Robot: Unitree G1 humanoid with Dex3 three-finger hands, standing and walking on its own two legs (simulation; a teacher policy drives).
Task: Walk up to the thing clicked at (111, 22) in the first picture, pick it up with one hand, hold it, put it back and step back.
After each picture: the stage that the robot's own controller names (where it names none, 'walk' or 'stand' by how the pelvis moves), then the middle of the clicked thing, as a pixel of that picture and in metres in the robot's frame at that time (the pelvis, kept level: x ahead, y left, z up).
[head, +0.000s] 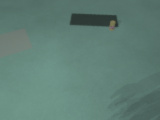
stand; (112, 25) +1.73 -0.38 -0.72
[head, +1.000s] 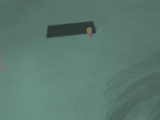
walk; (89, 32) +1.65 +0.04 -0.70
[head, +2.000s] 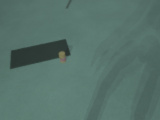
walk; (62, 57) +1.15 +0.30 -0.72
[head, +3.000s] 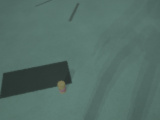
walk; (62, 87) +0.77 +0.25 -0.72
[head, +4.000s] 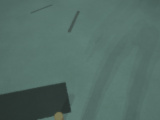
walk; (59, 119) +0.47 +0.21 -0.70
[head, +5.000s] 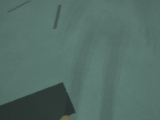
stand; out of the picture +0.41 +0.12 -0.68
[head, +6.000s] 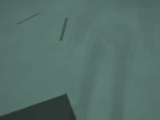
stand; out of the picture +0.39 +0.12 -0.70
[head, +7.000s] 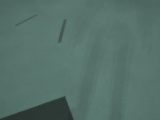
stand; out of the picture +0.37 +0.13 -0.72
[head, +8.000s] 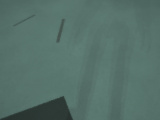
stand; out of the picture +0.37 +0.14 -0.73
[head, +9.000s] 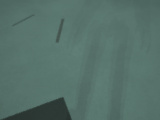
stand; out of the picture +0.35 +0.14 -0.73
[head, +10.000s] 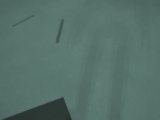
stand; out of the picture +0.36 +0.14 -0.73
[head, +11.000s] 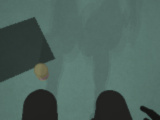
go down; (41, 72) +0.43 +0.17 -0.39
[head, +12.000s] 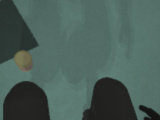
go down; (24, 61) +0.43 +0.20 -0.30
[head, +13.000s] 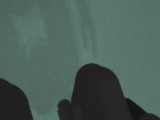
close in; out of the picture +0.42 +0.24 -0.23
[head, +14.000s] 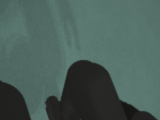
close; out of the picture +0.42 +0.25 -0.22
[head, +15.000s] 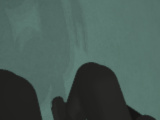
lift; out of the picture +0.38 +0.23 -0.21
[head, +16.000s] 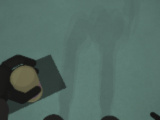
lift; (28, 85) +0.33 +0.18 +0.01
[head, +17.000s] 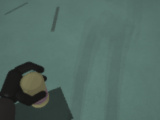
hold; (36, 90) +0.32 +0.17 +0.02
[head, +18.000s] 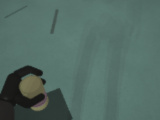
hold; (35, 93) +0.31 +0.17 +0.01
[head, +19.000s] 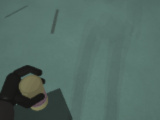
hold; (35, 93) +0.31 +0.17 +0.01
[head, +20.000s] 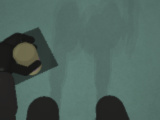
crouch; (28, 60) +0.41 +0.18 -0.07
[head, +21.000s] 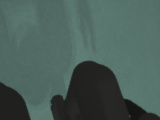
lower; out of the picture +0.41 +0.27 -0.23
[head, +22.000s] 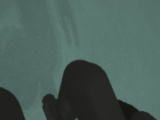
lower; out of the picture +0.43 +0.28 -0.23
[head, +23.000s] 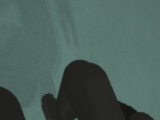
lower; out of the picture +0.43 +0.28 -0.23
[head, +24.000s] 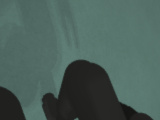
lower; out of the picture +0.43 +0.29 -0.23
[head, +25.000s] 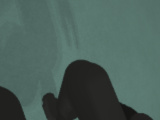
loosen; out of the picture +0.43 +0.28 -0.23
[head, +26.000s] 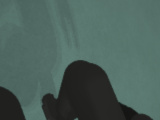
withdraw; out of the picture +0.43 +0.28 -0.24
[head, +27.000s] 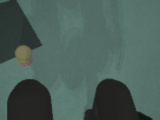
walk; (24, 57) +0.46 +0.22 -0.30
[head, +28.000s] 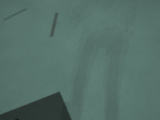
stand; out of the picture +0.38 +0.14 -0.65
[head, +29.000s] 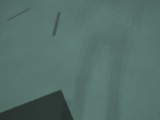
stand; out of the picture +0.40 +0.16 -0.67
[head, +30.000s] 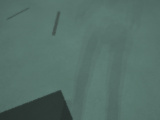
stand; out of the picture +0.39 +0.16 -0.67
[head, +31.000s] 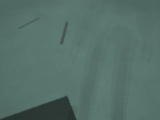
stand; out of the picture +0.42 +0.14 -0.72
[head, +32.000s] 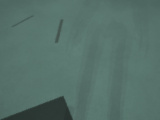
stand; out of the picture +0.39 +0.15 -0.73
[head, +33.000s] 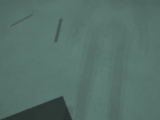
walk; out of the picture +0.38 +0.16 -0.73
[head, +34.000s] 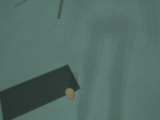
walk; (70, 94) +0.62 +0.16 -0.71
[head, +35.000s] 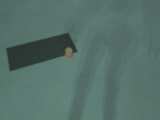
walk; (68, 53) +1.01 +0.11 -0.70
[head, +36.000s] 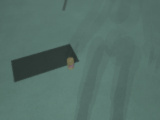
stand; (70, 63) +1.03 +0.15 -0.71
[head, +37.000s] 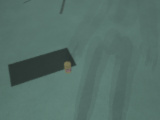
stand; (67, 67) +1.01 +0.16 -0.73
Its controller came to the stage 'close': yes
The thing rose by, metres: 0.72
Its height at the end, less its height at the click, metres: +0.00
